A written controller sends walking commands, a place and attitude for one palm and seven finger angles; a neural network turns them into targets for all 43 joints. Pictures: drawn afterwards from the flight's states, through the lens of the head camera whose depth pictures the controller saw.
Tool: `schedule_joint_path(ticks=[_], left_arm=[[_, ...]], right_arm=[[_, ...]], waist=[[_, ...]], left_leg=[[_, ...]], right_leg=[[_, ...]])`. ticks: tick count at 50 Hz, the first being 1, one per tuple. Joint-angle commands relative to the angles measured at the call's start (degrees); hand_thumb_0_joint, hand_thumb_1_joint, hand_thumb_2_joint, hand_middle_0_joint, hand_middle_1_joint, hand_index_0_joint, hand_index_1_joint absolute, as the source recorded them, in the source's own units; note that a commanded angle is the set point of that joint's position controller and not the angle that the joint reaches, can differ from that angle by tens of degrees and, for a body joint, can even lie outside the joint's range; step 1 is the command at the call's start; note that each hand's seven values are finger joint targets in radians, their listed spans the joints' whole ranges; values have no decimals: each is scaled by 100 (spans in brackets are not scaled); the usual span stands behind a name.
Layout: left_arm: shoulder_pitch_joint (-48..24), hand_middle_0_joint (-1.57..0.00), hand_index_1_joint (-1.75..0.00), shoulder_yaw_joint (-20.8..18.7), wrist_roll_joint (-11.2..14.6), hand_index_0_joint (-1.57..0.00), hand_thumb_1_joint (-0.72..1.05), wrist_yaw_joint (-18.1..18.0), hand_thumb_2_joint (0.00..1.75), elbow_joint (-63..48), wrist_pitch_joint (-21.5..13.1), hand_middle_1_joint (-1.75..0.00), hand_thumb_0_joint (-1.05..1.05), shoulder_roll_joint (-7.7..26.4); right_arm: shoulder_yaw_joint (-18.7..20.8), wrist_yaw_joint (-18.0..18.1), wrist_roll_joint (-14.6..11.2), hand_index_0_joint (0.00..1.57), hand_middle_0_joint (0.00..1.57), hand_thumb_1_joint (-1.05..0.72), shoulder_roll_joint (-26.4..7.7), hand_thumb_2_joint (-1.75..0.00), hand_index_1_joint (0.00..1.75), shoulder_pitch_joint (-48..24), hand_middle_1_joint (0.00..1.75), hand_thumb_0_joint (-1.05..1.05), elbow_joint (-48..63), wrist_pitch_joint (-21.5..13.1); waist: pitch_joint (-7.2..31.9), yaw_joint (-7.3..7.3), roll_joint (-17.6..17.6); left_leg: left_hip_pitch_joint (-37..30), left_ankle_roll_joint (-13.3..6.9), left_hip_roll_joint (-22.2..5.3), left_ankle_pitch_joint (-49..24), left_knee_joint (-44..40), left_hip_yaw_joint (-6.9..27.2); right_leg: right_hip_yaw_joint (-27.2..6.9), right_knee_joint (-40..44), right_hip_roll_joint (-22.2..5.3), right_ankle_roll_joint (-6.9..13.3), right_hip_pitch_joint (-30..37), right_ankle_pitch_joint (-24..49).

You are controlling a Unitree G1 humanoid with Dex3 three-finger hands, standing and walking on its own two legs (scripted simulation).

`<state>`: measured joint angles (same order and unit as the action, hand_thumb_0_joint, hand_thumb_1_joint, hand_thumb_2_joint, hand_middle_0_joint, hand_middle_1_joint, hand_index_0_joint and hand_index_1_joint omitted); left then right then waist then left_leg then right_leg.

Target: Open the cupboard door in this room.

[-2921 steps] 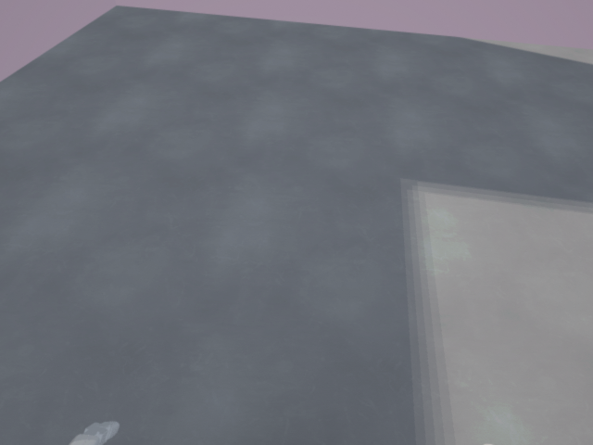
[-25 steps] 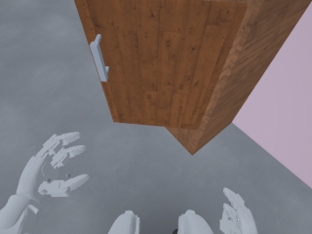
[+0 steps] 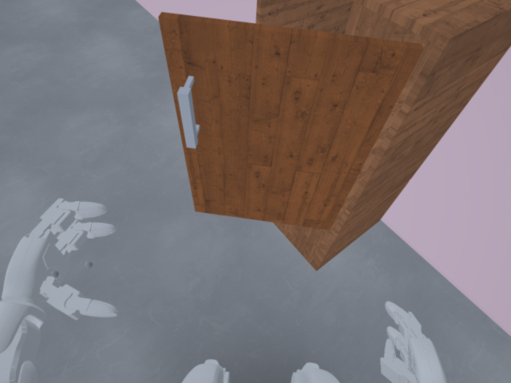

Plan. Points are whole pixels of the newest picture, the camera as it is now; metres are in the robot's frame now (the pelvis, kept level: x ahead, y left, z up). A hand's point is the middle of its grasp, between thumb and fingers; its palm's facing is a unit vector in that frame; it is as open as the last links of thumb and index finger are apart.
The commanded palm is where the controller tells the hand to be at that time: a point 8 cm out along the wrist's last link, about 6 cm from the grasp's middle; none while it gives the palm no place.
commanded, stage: raise the hand with hooked fingers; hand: left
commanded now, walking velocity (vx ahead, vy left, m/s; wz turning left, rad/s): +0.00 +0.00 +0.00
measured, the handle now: (191, 113) +0.59 +0.17 +0.05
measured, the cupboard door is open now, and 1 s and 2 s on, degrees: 45 45 45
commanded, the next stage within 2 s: move the hooked fingers beside the handle in 0.82 s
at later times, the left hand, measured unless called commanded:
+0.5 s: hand (91, 229) +0.31 +0.26 +0.07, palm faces -0.06 -1.00 -0.05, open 14.0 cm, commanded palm +0.28 +0.31 +0.07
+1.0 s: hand (96, 238) +0.30 +0.25 +0.06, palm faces -0.04 -1.00 -0.04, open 14.0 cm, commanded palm +0.28 +0.30 +0.07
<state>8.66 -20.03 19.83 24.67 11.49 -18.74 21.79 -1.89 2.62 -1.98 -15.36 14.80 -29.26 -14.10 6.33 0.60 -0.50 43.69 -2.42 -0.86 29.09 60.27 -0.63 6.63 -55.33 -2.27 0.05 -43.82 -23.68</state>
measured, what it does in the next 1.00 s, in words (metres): stands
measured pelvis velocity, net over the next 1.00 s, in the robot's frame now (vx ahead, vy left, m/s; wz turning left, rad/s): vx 0.01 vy -0.02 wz -0.01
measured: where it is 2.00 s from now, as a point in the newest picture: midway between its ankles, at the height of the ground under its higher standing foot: outside the picture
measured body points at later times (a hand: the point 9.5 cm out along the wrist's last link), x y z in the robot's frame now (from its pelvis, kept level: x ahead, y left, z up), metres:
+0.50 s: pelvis +0.01 -0.01 +0.01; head +0.08 +0.00 +0.46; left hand +0.30 +0.31 +0.08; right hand +0.15 -0.27 -0.07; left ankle +0.01 +0.09 -0.67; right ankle +0.04 -0.13 -0.67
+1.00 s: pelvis +0.01 -0.02 +0.01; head +0.07 -0.01 +0.45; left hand +0.29 +0.30 +0.07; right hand +0.16 -0.27 -0.07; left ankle +0.01 +0.09 -0.67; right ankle +0.04 -0.13 -0.67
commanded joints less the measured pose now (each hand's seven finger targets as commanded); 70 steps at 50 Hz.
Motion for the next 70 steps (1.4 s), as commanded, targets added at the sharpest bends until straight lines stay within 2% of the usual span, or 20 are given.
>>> schedule_joint_path(ticks=[1, 3, 9, 11, 14, 21, 24, 27, 29, 33, 37, 44, 46, 48, 54, 58, 60, 64, 66, 70], left_arm=[[-916, -30, -120, -302, -30, -30, -50, 272, 30, -794, -16, -120, 0, 1058], [-1131, -30, -120, -516, 47, -30, -50, 333, 30, -719, -30, -120, 0, 1241], [-1675, -30, -120, -1056, 214, -30, -50, 413, 30, -581, -310, -120, 0, 1750], [-1687, -30, -120, -961, 230, -30, -50, 528, 30, -242, -269, -120, 0, 1622], [-1888, -30, -120, -938, 197, -30, -50, 719, 30, -38, -103, -120, 0, 1734], [-1599, -30, -120, -1062, 383, -30, -50, 908, 30, 238, -32, -120, 0, 1696], [-1764, -30, -120, -1183, 357, -30, -50, 780, 30, 197, -180, -120, 0, 1855], [-1800, -30, -120, -1169, 321, -30, -50, 711, 30, 155, -288, -120, 0, 1817], [-1831, -30, -120, -1160, 278, -30, -50, 682, 30, 131, -328, -120, 0, 1879], [-1860, -30, -120, -1149, 268, -30, -50, 700, 30, -82, -394, -120, 0, 1888], [-1849, -30, -120, -1143, 321, -30, -50, 723, 30, 116, -383, -120, 0, 1827], [-1994, -30, -120, -957, 324, -30, -50, 857, 30, 488, -244, -120, 0, 1695], [-2041, -30, -120, -970, 304, -30, -50, 872, 30, 386, -261, -120, 0, 1735], [-2307, -30, -120, -969, 265, -30, -50, 836, 30, 315, -333, -120, 0, 1784], [-3550, -30, -120, -790, 154, -30, -50, 751, 30, 744, -422, -120, 0, 1825], [-3606, -30, -120, -680, -30, -30, -50, 724, 30, 962, -302, -120, 0, 1820], [-3632, -30, -120, -825, -60, -30, -50, 703, 30, 1087, -231, -120, 0, 1998], [-3653, -30, -120, -1165, -26, -30, -50, 571, 30, 1442, -200, -120, 0, 2261], [-3655, -30, -120, -1188, -52, -30, -50, 548, 30, 1458, -231, -120, 0, 2258], [-4198, -30, -120, -879, -146, -30, -50, 566, 30, 1819, -283, -120, 0, 2034]], right_arm=[[377, 95, -71, 20, 20, -90, -985, -90, 30, 67, 30, 0, 706, -220], [369, 133, -62, 20, 20, -90, -992, -90, 30, 72, 30, 0, 709, -216], [327, 175, 0, 20, 20, -90, -964, -90, 30, 113, 30, 0, 551, -220], [321, 175, -29, 20, 20, -90, -967, -90, 30, 142, 30, 0, 502, -180], [333, 177, -43, 20, 20, -90, -1004, -90, 30, 153, 30, 0, 485, -173], [380, 106, -36, 20, 20, -90, -1009, -90, 30, 231, 30, 0, 551, -132], [384, 87, -9, 20, 20, -90, -1020, -90, 30, 227, 30, 0, 544, -115], [389, 74, -15, 20, 20, -90, -985, -90, 30, 238, 30, 0, 559, -90], [390, 82, -10, 20, 20, -90, -989, -90, 30, 255, 30, 0, 552, -75], [377, 95, -26, 20, 20, -90, -944, -90, 30, 195, 30, 0, 580, -75], [355, 124, -42, 20, 20, -90, -940, -90, 30, 180, 30, 0, 557, -61], [325, 165, -66, 20, 20, -90, -965, -90, 30, 139, 30, 0, 545, -51], [323, 161, -61, 20, 20, -90, -949, -90, 30, 132, 30, 0, 571, -55], [322, 179, -49, 20, 20, -90, -949, -90, 30, 156, 30, 0, 538, -74], [294, 270, -41, 20, 20, -90, -989, -90, 30, 232, 30, 0, 312, -61], [315, 262, -52, 20, 20, -90, -983, -90, 30, 318, 30, 0, 327, -15], [317, 233, -34, 20, 20, -90, -1008, -90, 30, 409, 30, 0, 319, 54], [314, 187, -12, 20, 20, -90, -1021, -90, 30, 450, 30, 0, 355, 195], [320, 151, -8, 20, 20, -90, -1004, -90, 30, 482, 30, 0, 384, 262], [328, 123, -15, 20, 20, -90, -1026, -90, 30, 595, 30, 0, 324, 390]], waist=[[1070, 77, -620], [1134, 75, -327], [1506, -56, -599], [1429, -2, -506], [1486, -18, -795], [1552, -50, -222], [1435, -61, -323], [1481, -48, -484], [1497, -14, -374], [1640, -21, -718], [1420, 36, -420], [1151, 73, -321], [1300, 66, -353], [1434, 79, -390], [1228, 252, -505], [1650, 166, -751], [1865, 137, -587], [1836, 47, -361], [1927, 36, -487], [1705, 241, -453]], left_leg=[[-975, 290, -15, -1787, -1292, 497], [-919, 244, 10, -1715, -1274, 469], [-1198, 314, 32, -2329, -1189, 444], [-1161, 293, 21, -2343, -1219, 417], [-1234, 284, 18, -2564, -1220, 390], [-1052, 198, 50, -2669, -1219, 271], [-909, 183, 62, -2443, -1208, 238], [-921, 175, 78, -2257, -1247, 204], [-853, 139, 76, -2105, -1214, 177], [-969, 132, 87, -2064, -1259, 161], [-811, 115, 76, -1892, -1250, 166], [-611, 104, 85, -1567, -1225, 154], [-680, 95, 93, -1589, -1244, 158], [-743, 99, 85, -1712, -1222, 186], [-690, 125, 47, -1349, -1170, 257], [-942, 148, 53, -1638, -1235, 272], [-980, 155, 38, -1964, -1192, 268], [-699, 164, 41, -2107, -1174, 215], [-720, 177, 43, -2247, -1178, 174], [-681, 157, 11, -2109, -1151, 163]], right_leg=[[-136, 571, 336, 171, 586, 700], [-163, 636, 339, 165, 724, 745], [-216, 579, 364, 218, 937, 1123], [-214, 630, 345, 189, 933, 1174], [-247, 648, 323, 210, 993, 1311], [-303, 776, 321, 152, 1313, 1712], [-340, 759, 318, 187, 1288, 1565], [-382, 795, 293, 171, 1291, 1415], [-447, 832, 297, 170, 1363, 1327], [-477, 865, 268, 157, 1431, 1323], [-489, 912, 289, 140, 1406, 1227], [-582, 1017, 260, 158, 1326, 888], [-569, 999, 256, 138, 1355, 926], [-534, 913, 260, 137, 1336, 1052], [-514, 849, 278, 169, 874, 628], [-468, 776, 243, 170, 908, 882], [-452, 712, 266, 169, 1049, 1189], [-468, 682, 274, 168, 1303, 1424], [-479, 659, 267, 149, 1328, 1574], [-471, 670, 314, 139, 1006, 1457]])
